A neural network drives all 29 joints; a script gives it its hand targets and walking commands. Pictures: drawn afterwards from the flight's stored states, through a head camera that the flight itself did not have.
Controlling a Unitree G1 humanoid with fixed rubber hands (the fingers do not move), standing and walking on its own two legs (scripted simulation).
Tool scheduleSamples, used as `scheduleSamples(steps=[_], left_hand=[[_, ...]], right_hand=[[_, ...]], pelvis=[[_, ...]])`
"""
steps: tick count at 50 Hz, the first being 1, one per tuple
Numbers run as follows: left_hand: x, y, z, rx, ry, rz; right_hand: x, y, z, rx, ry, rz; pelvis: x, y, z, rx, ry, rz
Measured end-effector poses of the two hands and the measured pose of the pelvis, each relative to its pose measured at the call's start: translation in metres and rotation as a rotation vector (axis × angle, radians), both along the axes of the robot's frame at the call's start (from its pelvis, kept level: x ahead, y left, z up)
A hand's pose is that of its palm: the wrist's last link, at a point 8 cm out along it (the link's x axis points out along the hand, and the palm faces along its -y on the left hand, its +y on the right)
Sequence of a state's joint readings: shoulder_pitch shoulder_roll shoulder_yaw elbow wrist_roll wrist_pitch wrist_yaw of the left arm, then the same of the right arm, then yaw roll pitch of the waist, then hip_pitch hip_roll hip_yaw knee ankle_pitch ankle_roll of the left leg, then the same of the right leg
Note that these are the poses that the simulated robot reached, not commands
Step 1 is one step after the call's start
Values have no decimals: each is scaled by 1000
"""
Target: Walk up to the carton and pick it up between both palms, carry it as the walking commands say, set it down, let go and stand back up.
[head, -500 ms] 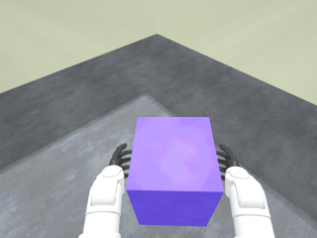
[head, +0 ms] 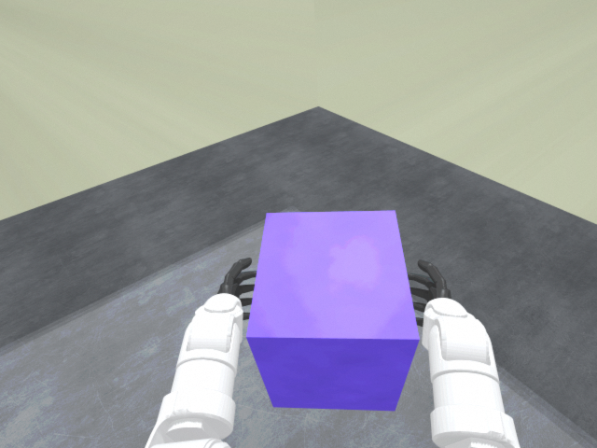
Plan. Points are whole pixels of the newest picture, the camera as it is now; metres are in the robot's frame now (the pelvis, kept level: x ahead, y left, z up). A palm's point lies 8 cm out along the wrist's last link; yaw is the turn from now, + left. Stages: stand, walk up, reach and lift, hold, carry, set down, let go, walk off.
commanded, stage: hold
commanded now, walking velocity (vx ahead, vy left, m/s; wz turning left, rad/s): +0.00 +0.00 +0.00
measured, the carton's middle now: (331, 313) +0.34 -0.05 +0.00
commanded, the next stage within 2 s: set down in 0.38 s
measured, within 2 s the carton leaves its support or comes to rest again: neither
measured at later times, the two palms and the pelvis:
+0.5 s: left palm (215, 308) +0.33 +0.12 +0.05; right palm (416, 306) +0.29 -0.17 +0.05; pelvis +0.01 +0.02 +0.00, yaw +0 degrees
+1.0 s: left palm (234, 321) +0.36 +0.11 -0.03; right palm (411, 326) +0.31 -0.18 -0.03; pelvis +0.04 +0.02 +0.00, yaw +0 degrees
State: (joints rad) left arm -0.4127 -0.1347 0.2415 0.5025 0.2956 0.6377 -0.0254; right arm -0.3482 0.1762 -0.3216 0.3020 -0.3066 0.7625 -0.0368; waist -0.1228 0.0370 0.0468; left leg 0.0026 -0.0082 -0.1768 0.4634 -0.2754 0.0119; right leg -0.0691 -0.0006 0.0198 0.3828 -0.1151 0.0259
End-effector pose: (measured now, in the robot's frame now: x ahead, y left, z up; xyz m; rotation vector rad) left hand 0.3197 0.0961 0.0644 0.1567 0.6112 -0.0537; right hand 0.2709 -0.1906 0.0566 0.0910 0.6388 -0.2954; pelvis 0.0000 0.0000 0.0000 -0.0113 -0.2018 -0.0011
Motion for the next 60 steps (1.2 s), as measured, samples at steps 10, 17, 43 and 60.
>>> scheduleSamples(steps=[10,17,43,60], left_hand=[[2,-1,2,-15,7,-13],[3,6,-1,-35,8,-1],[38,17,-69,-10,108,-12],[41,11,-128,-49,103,34]], right_hand=[[4,-3,6,-1,7,2],[8,3,6,-4,6,8],[33,18,-63,-52,118,23],[41,11,-121,-33,103,19]], pelvis=[[-2,-7,1,-8,7,33],[4,0,2,-9,16,29],[38,30,3,8,219,-22],[13,11,-16,3,454,4]])
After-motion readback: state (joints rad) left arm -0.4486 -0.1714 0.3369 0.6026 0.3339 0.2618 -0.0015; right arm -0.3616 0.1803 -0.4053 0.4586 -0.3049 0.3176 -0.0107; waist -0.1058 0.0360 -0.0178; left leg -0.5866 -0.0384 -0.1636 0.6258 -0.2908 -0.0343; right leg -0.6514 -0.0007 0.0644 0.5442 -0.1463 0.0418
